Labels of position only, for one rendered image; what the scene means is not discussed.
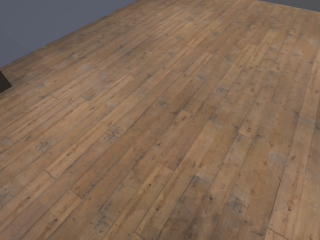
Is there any cupboard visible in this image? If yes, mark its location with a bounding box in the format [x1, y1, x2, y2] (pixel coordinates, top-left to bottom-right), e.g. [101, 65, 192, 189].
[0, 71, 12, 93]

